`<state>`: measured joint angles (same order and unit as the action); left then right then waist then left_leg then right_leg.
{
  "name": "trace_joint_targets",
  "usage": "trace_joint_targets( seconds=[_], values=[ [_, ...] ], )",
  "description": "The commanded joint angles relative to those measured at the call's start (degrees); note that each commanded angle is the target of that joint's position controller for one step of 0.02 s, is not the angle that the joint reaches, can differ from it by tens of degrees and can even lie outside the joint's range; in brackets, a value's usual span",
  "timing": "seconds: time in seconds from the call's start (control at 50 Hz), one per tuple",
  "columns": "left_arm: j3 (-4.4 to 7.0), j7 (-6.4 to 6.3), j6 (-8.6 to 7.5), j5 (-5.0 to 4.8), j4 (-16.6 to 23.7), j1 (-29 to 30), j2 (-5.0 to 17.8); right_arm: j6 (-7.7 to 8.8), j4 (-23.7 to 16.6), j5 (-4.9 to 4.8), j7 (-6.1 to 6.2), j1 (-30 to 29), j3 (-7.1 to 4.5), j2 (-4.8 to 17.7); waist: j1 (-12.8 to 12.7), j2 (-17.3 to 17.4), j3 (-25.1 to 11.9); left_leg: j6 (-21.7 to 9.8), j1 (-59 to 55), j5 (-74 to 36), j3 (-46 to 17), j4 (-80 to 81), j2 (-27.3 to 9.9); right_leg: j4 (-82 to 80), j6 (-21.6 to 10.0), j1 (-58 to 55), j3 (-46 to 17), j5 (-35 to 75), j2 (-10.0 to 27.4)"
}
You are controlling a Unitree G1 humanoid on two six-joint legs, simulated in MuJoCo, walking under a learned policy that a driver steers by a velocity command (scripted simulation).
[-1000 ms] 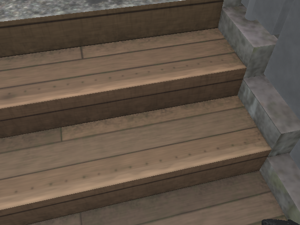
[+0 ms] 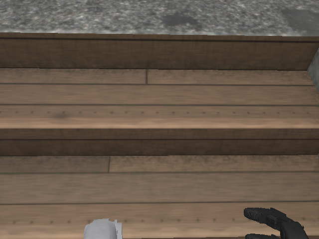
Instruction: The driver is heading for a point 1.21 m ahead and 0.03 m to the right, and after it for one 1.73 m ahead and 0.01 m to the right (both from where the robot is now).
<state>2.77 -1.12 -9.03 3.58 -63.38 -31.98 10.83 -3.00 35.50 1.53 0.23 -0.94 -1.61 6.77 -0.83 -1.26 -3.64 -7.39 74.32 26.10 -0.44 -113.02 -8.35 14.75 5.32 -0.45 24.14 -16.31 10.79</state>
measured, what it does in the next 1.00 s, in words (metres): climbs: left foot 0.16 m higher, then right foot 0.16 m higher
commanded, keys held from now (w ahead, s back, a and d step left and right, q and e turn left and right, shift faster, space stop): w+q+shift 0.28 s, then w+e+shift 0.72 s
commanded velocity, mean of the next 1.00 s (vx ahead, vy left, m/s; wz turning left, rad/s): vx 0.95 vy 0.00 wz -0.01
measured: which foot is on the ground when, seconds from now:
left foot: up 0.00-0.08, down 0.10-0.56, up 0.58-0.92, down 0.94-1.00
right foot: down 0.00-0.10, up 0.12-0.58, down 0.60-0.94, up 0.96-1.00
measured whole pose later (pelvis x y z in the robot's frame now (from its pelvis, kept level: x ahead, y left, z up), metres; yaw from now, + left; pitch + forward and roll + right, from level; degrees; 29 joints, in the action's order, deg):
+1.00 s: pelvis +0.75 +0.34 +0.38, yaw -3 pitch +5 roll +3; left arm 6.4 1.5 -8.2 0.1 -49.0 -25.3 12.6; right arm 4.9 27.4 2.2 1.8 -4.1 4.7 3.4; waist -3.3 -3.3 -1.9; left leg -1.3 44.6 26.3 5.8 -66.0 -3.6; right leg 73.9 -8.1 20.5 -11.8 -3.3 -8.6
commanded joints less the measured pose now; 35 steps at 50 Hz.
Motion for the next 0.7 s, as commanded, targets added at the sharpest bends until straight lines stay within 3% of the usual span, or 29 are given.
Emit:
trace_joint_targets(
  seconds=[0.02, 0.04, 0.08, 0.1, 0.12, 0.14, 0.16, 0.18, 0.22, 0.24, 0.26, 0.3, 0.32, 0.36, 0.38, 0.42, 0.44, 0.46, 0.48, 0.52, 0.54, 0.56, 0.58, 0.6, 0.62, 0.64, 0.66, 0.68, 0.7],
  values=[
    [2.09, -0.74, 0.48, -1.58, 5.03, 5.13, 8.87, -0.85, -10.28, -0.36, -0.92, -13.15, 0.09, 0.96, 2.66, -4.03, 8.06, -2.16, -4.37, 2.64, 5.49, 18.04, -1.36, -21.0, -11.35, 4.2, -5.21, -10.86, 11.07],
    [1.43, -0.75, 1.59, -2.5, 8.31, 12.28, 8.18, -0.94, -8.98, -0.48, -1.25, -9.01, 0.15, 1.18, 4.46, -4.3, 8.78, -3.7, -20.38, 4.0, 10.72, 29.6, 1.37, -19.62, -10.6, 12.09, 1.33, 7.31, 7.55],
    [2.69, -0.46, 3.05, -4.23, 11.42, 11.09, 15.97, -1.44, -4.67, -1.61, 0.06, 9.28, -2.14, 5.26, 10.34, -9.41, -3.95, -4.41, -43.4, 10.72, 16.8, 31.4, 10.86, 3.03, -13.52, 6.42, 0.13, 69.25, 8.99],
    [3.52, 0.8, 4.18, -5.44, 13.46, 13.14, 19.41, -0.15, -2.0, -2.56, 0.48, 20.79, -3.4, 8.24, 14.71, -11.55, -10.95, -4.89, -55.94, 9.51, 13.83, 38.44, 15.46, 19.8, -13.05, 5.69, -1.85, 82.16, 9.58],
    [3.78, 2.07, 4.57, -5.1, 16.2, 14.57, 19.51, 1.01, 0.62, -2.53, 0.16, 27.76, -5.26, 12.31, 17.14, -11.63, -12.34, -6.3, -64.06, 13.08, 2.03, 54.51, 17.68, 42.33, -11.0, 12.86, -5.61, 67.79, 8.03],
    [2.07, 4.32, 3.46, -3.5, 25.86, 22.01, 9.07, 0.68, 1.34, -2.27, 0.72, 21.23, -7.71, 21.84, 11.3, 16.26, -8.84, -7.47, -67.5, 33.31, -34.16, 84.34, 7.81, 64.33, -4.65, 41.15, -12.56, 2.82, -5.55],
    [1.33, 5.46, 2.36, 0.45, 30.71, 24.7, 5.57, -0.12, -2.34, -2.46, 1.25, 12.73, -8.46, 24.84, 7.23, 14.56, -11.66, -3.37, -65.56, 47.6, -54.43, 98.63, 3.56, 82.28, -3.4, 47.38, -29.45, 3.05, -8.29],
    [0.91, 5.57, 1.72, 1.43, 32.2, 22.7, 3.12, 0.58, -2.19, -2.15, 1.12, 10.15, -7.43, 22.31, 3.85, 12.6, -8.94, -1.09, -60.57, 40.47, -54.59, 99.68, 2.66, 93.66, -4.01, 50.27, -31.31, 7.46, -8.01],
    [-0.81, 4.25, 0.99, 1.77, 32.92, 19.95, -0.01, 3.5, 2.56, -0.6, 1.32, 12.05, -5.1, 14.47, -0.27, 9.62, -0.36, -2.34, -51.48, 25.78, -47.11, 93.55, 5.79, 103.8, -6.4, 55.92, -30.02, 12.81, -6.53],
    [-1.36, 3.5, 1.51, 2.15, 33.84, 23.16, -0.16, 4.85, 4.5, -0.07, 0.83, 13.39, -4.65, 12.02, 0.2, 6.57, 2.1, -1.77, -48.97, 20.02, -43.78, 92.44, 6.65, 107.09, -7.44, 59.67, -30.12, 13.01, -6.51],
    [-2.87, 2.48, 2.66, 2.4, 35.62, 24.77, -3.08, 5.94, 6.37, 0.16, 0.54, 15.57, -4.2, 11.02, -1.23, 5.72, 3.0, -1.05, -47.65, 11.51, -39.11, 90.34, 7.47, 108.99, -7.87, 61.69, -31.15, 12.64, -5.76],
    [-3.85, 1.59, 4.51, 1.28, 35.29, 26.48, -3.09, 7.23, 8.79, -0.19, -0.25, 18.51, -3.97, 11.06, -2.15, -0.67, 5.6, -0.98, -47.78, 2.0, -32.26, 90.53, 5.82, 106.87, -7.61, 66.98, -29.61, 9.1, -5.3],
    [-3.89, 0.93, 4.73, 0.74, 34.3, 26.77, -2.24, 8.11, 9.15, -0.58, -0.74, 19.9, -2.88, 8.6, -1.91, -2.93, 6.78, 0.92, -48.2, -9.86, -26.97, 89.46, 5.3, 105.16, -7.53, 67.5, -27.13, 8.49, -4.18],
    [-5.36, -0.19, 5.71, -0.53, 35.63, 34.36, -7.12, 9.9, 14.03, 0.07, -1.53, 25.91, -2.53, 8.29, 0.89, 1.56, 6.7, 1.78, -55.76, -11.14, -22.35, 91.25, 4.97, 117.57, -9.97, 81.07, -22.85, 1.16, -6.14],
    [-5.74, -0.46, 5.3, -1.31, 37.43, 39.34, -8.07, 10.38, 15.32, 0.65, -1.53, 27.79, -2.5, 9.46, 2.2, -0.12, 8.52, 3.0, -57.69, -13.12, -20.11, 93.69, 4.85, 115.49, -10.92, 84.86, -21.24, -0.3, -6.79],
    [-7.43, -0.68, 5.59, -2.34, 41.04, 49.9, -10.49, 10.02, 19.49, -0.4, -1.07, 33.54, -1.85, 7.91, 4.63, -0.37, 11.56, 4.39, -55.65, -18.33, -14.24, 102.76, 5.61, 105.16, -12.51, 83.37, -15.75, -3.94, -8.98],
    [-7.79, 0.09, 6.33, -3.4, 41.13, 51.91, -7.67, 8.99, 19.13, -1.62, 0.44, 35.05, -1.25, 7.45, 5.71, -0.72, 10.52, 2.74, -54.89, -27.72, -12.07, 112.17, 4.06, 92.31, -12.81, 74.66, -12.66, -2.31, -9.12],
    [-7.23, 0.61, 6.44, -2.84, 42.14, 51.8, -6.83, 8.41, 19.35, -1.97, 1.59, 35.4, -1.37, 8.43, 5.24, 0.84, 7.74, 2.84, -59.87, -38.81, -9.31, 114.71, 2.92, 84.68, -13.3, 68.26, -12.66, -2.55, -8.68],
    [-6.21, 1.17, 6.71, -3.49, 36.73, 41.44, -4.28, 8.22, 17.95, -2.1, 1.94, 31.44, -0.76, 7.14, 0.82, 0.4, 1.5, 4.65, -60.46, -68.32, 0.41, 109.36, 5.54, 80.0, -15.08, 52.74, -8.25, -1.29, -11.46],
    [-4.43, 0.98, 7.51, -5.04, 32.26, 29.1, -0.46, 9.6, 14.59, -4.12, 4.05, 27.68, -2.84, 15.74, -6.3, 5.36, -11.1, 3.78, -61.66, -114.71, 2.68, 100.41, -0.14, 69.58, -16.01, 26.92, -4.89, 1.13, -16.54],
    [-2.5, 0.19, 8.73, -5.88, 29.31, 21.61, 3.17, 10.46, 12.71, -4.48, 4.62, 24.09, -3.81, 19.6, -11.35, 6.52, -14.32, 3.44, -65.86, -129.24, 2.89, 91.92, -2.98, 65.82, -15.44, 21.02, -5.13, 0.64, -17.33],
    [-0.94, -0.47, 10.28, -5.46, 26.29, 13.91, 6.92, 11.3, 10.36, -4.16, 4.53, 18.84, -4.88, 21.92, -15.12, 7.13, -15.45, 5.07, -69.72, -137.99, 2.78, 80.71, -5.44, 59.73, -15.34, 18.02, -6.6, -4.38, -18.49],
    [0.82, -0.3, 10.68, -4.85, 25.08, 8.51, 10.83, 11.79, 7.62, -4.18, 3.77, 13.77, -5.67, 21.73, -18.16, 6.16, -13.66, 6.51, -71.93, -137.01, 3.58, 60.79, -3.1, 45.8, -18.17, 17.18, -10.29, -6.38, -19.06],
    [2.64, 0.56, 9.2, -5.74, 21.95, -0.49, 13.41, 12.37, 3.71, -4.51, 2.38, 4.48, -6.27, 20.34, -24.59, -3.56, -13.62, 7.65, -63.69, -91.73, 6.94, 22.88, 6.46, 19.81, -24.6, 8.34, -21.42, 3.56, -14.89],
    [2.71, 1.03, 7.58, -6.0, 16.06, 5.82, 7.22, 13.16, -1.98, 0.2, 1.1, -4.07, -2.32, 7.04, -16.44, -16.6, -1.24, 8.75, -32.53, -18.23, 0.19, -4.65, 18.21, 17.06, -25.98, 4.06, -35.83, 20.79, -14.45],
    [0.41, 0.4, 7.13, -3.38, 19.32, 15.99, 2.68, 13.08, -9.76, 2.82, 0.11, 7.52, 0.46, -2.52, -0.23, -8.01, -7.1, 8.01, -16.81, -17.74, -10.43, -18.22, 17.27, 16.56, -31.71, -1.89, -61.31, 30.09, -5.59],
    [0.45, -0.9, 7.05, -2.24, 18.8, 15.09, 0.52, 12.53, -9.64, 3.02, -1.21, 10.65, 1.31, -1.44, 1.2, 2.68, -9.4, 5.61, -12.16, -17.09, -12.18, -24.38, 15.38, 5.14, -32.48, -1.75, -75.86, -2.76, 0.03],
    [0.6, -1.34, 6.86, -1.5, 17.69, 14.7, -0.11, 11.84, -10.99, 3.21, -1.78, 9.39, 1.8, -0.69, 4.09, 11.71, 0.7, 3.69, -7.64, -16.43, -11.93, -23.27, 12.65, 0.67, -29.28, 7.41, -73.51, -15.56, -0.28],
    [0.95, -1.04, 5.71, -1.29, 16.35, 13.97, 0.98, 10.33, -12.19, 4.46, -1.31, 6.43, 3.07, -2.3, 5.42, 13.95, 5.81, 2.07, -3.12, -13.06, -11.41, -28.69, 10.91, 1.66, -26.14, 13.84, -66.01, -11.73, -1.53]
  ],
)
